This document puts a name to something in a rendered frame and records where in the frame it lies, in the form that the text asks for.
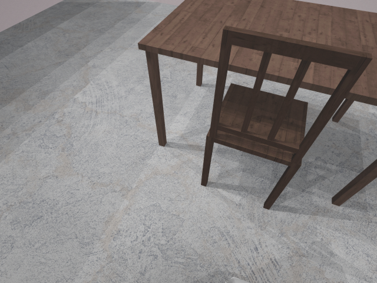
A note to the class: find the chair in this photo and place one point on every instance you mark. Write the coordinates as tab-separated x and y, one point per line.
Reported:
269	125

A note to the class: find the table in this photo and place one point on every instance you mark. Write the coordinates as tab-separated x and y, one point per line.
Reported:
193	32

